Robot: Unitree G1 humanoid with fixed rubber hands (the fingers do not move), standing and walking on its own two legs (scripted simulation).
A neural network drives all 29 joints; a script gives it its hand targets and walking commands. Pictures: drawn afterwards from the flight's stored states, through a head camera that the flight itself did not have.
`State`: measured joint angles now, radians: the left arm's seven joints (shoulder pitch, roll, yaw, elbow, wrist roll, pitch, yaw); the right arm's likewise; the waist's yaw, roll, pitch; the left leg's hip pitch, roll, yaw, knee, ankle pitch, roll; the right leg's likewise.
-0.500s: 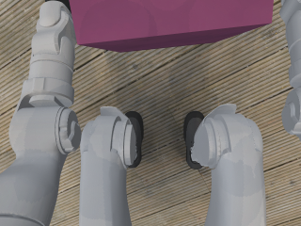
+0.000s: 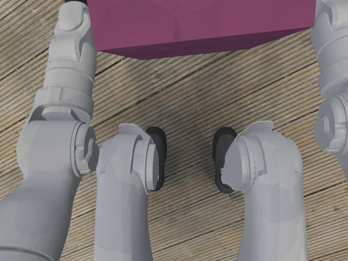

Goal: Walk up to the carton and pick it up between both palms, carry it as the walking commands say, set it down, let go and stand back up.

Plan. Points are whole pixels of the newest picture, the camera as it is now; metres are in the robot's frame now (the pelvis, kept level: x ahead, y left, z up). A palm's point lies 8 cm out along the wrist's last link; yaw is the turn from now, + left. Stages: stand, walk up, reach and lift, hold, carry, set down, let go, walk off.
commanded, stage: reach and lift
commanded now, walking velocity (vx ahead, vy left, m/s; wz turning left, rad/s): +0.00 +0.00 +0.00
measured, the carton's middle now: out of the picture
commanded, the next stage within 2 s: none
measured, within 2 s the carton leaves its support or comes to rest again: leaves its support in 0.86 s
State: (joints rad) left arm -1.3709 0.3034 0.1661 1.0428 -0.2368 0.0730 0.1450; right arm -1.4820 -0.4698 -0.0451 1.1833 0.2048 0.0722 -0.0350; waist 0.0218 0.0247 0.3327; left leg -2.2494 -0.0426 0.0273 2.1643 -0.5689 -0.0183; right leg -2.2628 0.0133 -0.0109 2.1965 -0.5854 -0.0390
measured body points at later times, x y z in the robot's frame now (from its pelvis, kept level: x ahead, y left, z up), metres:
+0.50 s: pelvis +0.00 +0.00 +0.00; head +0.37 -0.03 +0.25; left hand +0.55 +0.17 -0.17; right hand +0.56 -0.21 -0.17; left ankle +0.12 +0.12 -0.34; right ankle +0.11 -0.11 -0.34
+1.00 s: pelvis +0.00 +0.00 +0.00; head +0.35 -0.03 +0.28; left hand +0.55 +0.15 -0.14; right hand +0.56 -0.23 -0.13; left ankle +0.12 +0.12 -0.34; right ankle +0.11 -0.11 -0.34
